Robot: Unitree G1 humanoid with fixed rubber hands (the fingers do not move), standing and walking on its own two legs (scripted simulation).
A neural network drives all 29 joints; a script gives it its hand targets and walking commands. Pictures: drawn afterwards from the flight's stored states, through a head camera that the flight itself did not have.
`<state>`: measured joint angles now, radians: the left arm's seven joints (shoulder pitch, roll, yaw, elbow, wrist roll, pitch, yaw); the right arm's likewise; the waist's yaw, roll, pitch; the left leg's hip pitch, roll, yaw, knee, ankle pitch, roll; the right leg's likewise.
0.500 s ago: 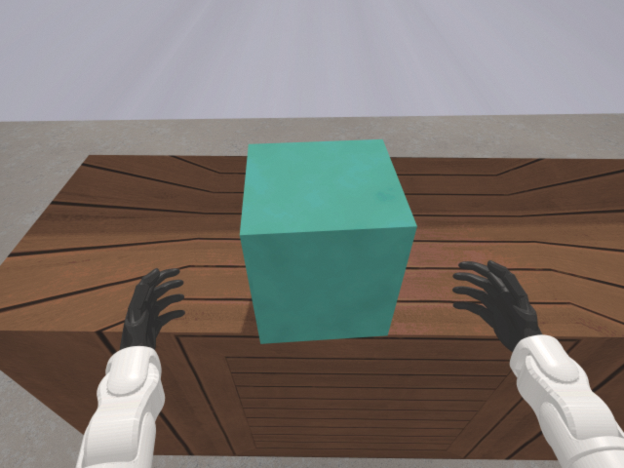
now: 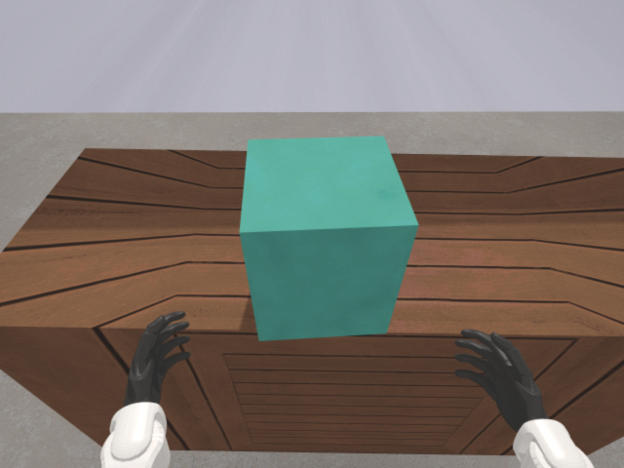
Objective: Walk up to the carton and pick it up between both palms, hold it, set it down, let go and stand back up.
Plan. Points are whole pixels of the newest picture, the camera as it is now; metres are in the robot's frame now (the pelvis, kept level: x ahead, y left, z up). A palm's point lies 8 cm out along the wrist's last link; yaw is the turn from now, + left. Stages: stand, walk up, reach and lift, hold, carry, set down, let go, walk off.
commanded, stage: set down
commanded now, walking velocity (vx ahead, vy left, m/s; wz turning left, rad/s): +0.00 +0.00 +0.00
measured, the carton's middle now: (320, 240) +0.44 +0.04 +0.04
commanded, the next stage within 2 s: let go in 1.16 s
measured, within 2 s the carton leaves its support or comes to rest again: neither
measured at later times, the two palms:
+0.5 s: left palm (155, 414) +0.19 +0.23 -0.01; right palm (510, 433) +0.19 -0.21 -0.02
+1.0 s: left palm (161, 440) +0.17 +0.23 -0.06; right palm (504, 459) +0.17 -0.21 -0.07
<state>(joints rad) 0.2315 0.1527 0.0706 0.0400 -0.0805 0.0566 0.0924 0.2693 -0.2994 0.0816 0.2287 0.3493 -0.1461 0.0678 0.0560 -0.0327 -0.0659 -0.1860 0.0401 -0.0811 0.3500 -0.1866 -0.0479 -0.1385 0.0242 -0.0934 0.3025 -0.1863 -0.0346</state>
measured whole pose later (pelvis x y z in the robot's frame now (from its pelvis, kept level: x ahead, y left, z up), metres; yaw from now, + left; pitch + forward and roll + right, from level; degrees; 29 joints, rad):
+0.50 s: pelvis +0.01 +0.00 +0.00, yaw +0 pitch +1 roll -1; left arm 0.30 0.15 0.07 0.08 -0.08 0.09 0.02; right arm 0.31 -0.24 0.08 0.35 0.25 -0.17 0.01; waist 0.06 -0.04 -0.01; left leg -0.16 0.04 -0.08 0.35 -0.20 -0.05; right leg -0.11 0.02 -0.09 0.30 -0.20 -0.03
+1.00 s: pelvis +0.01 +0.00 +0.00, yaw +0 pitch +1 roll -1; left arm 0.24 0.17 0.07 0.32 -0.08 0.15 -0.02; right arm 0.20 -0.20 0.08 0.70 0.12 -0.22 -0.03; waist 0.06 -0.04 0.02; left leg -0.16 0.04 -0.08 0.35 -0.21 -0.05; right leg -0.11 0.02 -0.09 0.30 -0.21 -0.03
